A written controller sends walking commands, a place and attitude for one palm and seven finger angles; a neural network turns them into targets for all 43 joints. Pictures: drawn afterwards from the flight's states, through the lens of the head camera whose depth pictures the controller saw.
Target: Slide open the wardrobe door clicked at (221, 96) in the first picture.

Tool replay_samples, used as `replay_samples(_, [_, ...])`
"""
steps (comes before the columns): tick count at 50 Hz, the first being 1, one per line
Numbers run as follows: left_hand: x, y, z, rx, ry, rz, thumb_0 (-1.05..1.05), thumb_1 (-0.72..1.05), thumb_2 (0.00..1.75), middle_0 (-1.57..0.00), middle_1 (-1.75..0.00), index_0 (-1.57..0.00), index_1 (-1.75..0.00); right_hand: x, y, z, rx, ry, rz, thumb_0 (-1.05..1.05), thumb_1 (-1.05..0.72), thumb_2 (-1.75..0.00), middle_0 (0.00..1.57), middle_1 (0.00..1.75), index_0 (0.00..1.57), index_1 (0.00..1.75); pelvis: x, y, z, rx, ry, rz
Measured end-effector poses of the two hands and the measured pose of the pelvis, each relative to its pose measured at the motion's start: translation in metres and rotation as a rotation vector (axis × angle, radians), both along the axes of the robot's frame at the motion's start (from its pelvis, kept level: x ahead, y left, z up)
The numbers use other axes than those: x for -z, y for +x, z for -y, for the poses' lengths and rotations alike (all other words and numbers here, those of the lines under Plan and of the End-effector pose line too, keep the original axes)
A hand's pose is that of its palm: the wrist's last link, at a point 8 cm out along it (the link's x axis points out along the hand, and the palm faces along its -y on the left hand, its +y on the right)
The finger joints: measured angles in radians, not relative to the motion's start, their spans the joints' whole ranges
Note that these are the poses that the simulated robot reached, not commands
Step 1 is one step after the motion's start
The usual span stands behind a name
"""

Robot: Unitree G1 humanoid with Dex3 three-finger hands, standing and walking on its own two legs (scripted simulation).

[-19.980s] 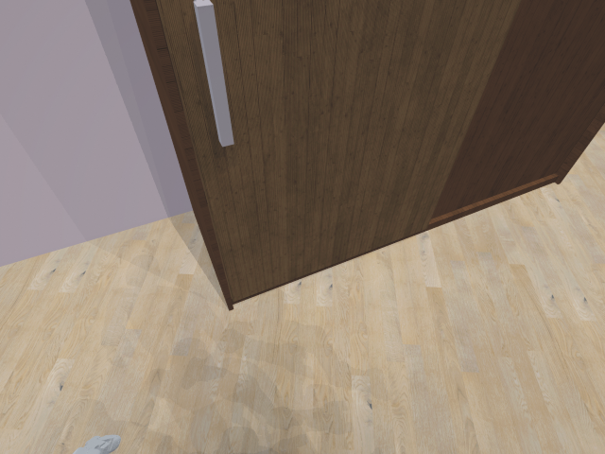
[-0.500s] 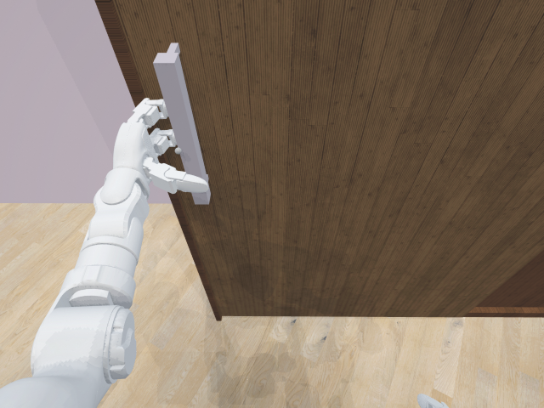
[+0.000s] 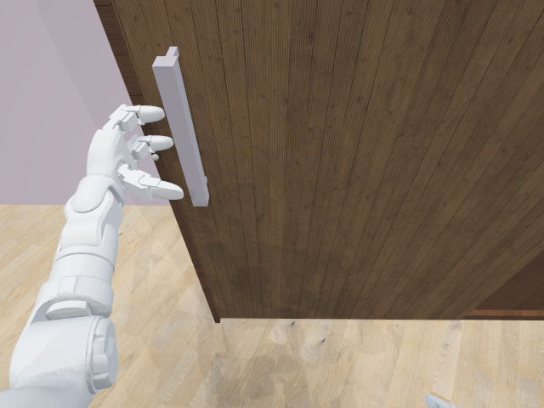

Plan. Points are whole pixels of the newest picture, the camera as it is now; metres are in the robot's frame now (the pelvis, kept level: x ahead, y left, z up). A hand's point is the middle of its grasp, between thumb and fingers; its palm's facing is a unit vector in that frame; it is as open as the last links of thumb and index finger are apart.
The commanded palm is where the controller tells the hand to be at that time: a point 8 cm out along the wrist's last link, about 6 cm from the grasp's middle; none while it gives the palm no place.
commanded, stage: move the hooked fingers beside the handle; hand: left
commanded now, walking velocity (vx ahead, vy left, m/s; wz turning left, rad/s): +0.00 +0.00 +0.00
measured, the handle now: (189, 136) +0.49 +0.15 +0.14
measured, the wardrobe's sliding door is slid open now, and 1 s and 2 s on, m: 0.00 0.00 0.00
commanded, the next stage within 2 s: feel for the door with the fingertips in 1.62 s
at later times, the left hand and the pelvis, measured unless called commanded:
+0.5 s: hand (147, 157) +0.43 +0.20 +0.15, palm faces +0.01 -1.00 +0.01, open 14.0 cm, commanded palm +0.41 +0.25 +0.15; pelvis +0.00 +0.02 +0.00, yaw +0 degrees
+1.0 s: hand (137, 161) +0.42 +0.21 +0.15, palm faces +0.02 -1.00 +0.00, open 14.0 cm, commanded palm +0.40 +0.25 +0.15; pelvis +0.00 +0.01 +0.00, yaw +0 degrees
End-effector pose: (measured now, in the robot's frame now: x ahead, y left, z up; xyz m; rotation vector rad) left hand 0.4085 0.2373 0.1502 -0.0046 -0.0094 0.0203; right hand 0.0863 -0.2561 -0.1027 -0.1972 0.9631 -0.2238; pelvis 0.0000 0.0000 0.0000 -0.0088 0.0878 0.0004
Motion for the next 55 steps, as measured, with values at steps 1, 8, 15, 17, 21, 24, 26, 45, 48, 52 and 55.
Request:
replay_samples(1, [0.0, 0.0, 0.0, 0.001, -0.002, -0.001, -0.01, -0.5, 0.3, -0.3, -1.2, -0.3, -1.2, 0.0, 0.001, -0.001, -0.002, -0.001, 0.001, 0.01, -0.91, -0.9, 0.2, 0.3, 0.2, 0.3, 0.0, 0.0, -0.001, -0.001, 0.0, -0.001])
replay_samples(8, [0.001, 0.006, -0.006, 0.002, -0.009, -0.006, -0.01, -0.5, 0.3, -0.3, -1.2, -0.3, -1.2, -0.002, 0.003, -0.008, -0.005, -0.002, 0.015, 0.01, -0.91, -0.9, 0.2, 0.3, 0.2, 0.3, 0.0, -0.001, -0.005, 0.003, -0.002, -0.008])
replay_samples(15, [0.0, 0.005, -0.011, 0.012, -0.003, 0.012, -0.01, -0.5, 0.3, -0.3, -1.2, -0.3, -1.2, -0.002, -0.001, -0.015, -0.001, 0.006, 0.01, 0.0, -0.91, -0.9, 0.2, 0.3, 0.2, 0.3, 0.0, 0.001, -0.011, 0.008, -0.004, -0.01])
replay_samples(17, [0.0, 0.004, -0.012, 0.013, -0.004, 0.01, -0.01, -0.5, 0.3, -0.3, -1.2, -0.3, -1.2, -0.001, -0.002, -0.017, 0.0, 0.008, 0.005, 0.0, -0.91, -0.9, 0.2, 0.3, 0.2, 0.3, 0.0, 0.001, -0.013, 0.008, -0.004, -0.009])
replay_samples(21, [0.002, 0.003, -0.012, 0.014, 0.0, -0.001, -0.01, -0.5, 0.3, -0.3, -1.2, -0.3, -1.2, 0.0, -0.002, -0.02, -0.001, 0.009, 0.0, 0.01, -0.91, -0.9, 0.2, 0.3, 0.2, 0.3, 0.0, 0.002, -0.015, 0.006, -0.006, -0.007])
replay_samples(24, [0.004, 0.004, -0.013, 0.009, -0.005, -0.006, -0.01, -0.5, 0.3, -0.3, -1.2, -0.3, -1.2, 0.0, -0.002, -0.022, -0.004, 0.007, -0.002, 0.01, -0.91, -0.9, 0.2, 0.3, 0.2, 0.3, 0.0, 0.002, -0.016, 0.006, -0.006, -0.007])
replay_samples(26, [0.003, 0.005, -0.014, 0.004, -0.004, -0.004, -0.01, -0.5, 0.3, -0.3, -1.2, -0.3, -1.2, -0.001, -0.002, -0.022, -0.003, 0.006, 0.0, 0.01, -0.91, -0.9, 0.2, 0.3, 0.2, 0.3, 0.0, 0.002, -0.017, 0.007, -0.006, -0.008])
replay_samples(45, [-0.001, -0.009, -0.025, -0.004, 0.003, 0.008, -0.01, -0.5, 0.3, -0.3, -1.2, -0.3, -1.2, -0.005, 0.008, -0.016, -0.006, 0.001, 0.027, 0.01, -0.91, -0.9, 0.2, 0.3, 0.2, 0.3, -0.001, 0.004, -0.013, 0.008, -0.005, 0.006])
replay_samples(48, [-0.003, -0.012, -0.023, 0.0, 0.006, 0.008, -0.01, -0.5, 0.3, -0.3, -1.2, -0.3, -1.2, -0.006, 0.011, -0.015, -0.015, -0.002, 0.035, 0.01, -0.91, -0.9, 0.2, 0.3, 0.2, 0.3, -0.001, 0.002, -0.012, 0.001, -0.006, 0.01])
replay_samples(52, [-0.003, -0.011, -0.02, 0.003, 0.002, 0.002, -0.01, -0.5, 0.3, -0.3, -1.2, -0.3, -1.2, -0.006, 0.015, -0.015, -0.028, -0.004, 0.042, 0.01, -0.91, -0.9, 0.2, 0.3, 0.2, 0.3, -0.001, 0.0, -0.011, -0.005, -0.005, 0.01])
replay_samples(55, [-0.004, -0.01, -0.017, 0.002, 0.0, 0.004, -0.01, -0.5, 0.3, -0.3, -1.2, -0.3, -1.2, -0.007, 0.017, -0.015, -0.032, -0.002, 0.051, 0.01, -0.91, -0.9, 0.2, 0.3, 0.2, 0.3, -0.001, -0.001, -0.01, -0.004, -0.005, 0.009])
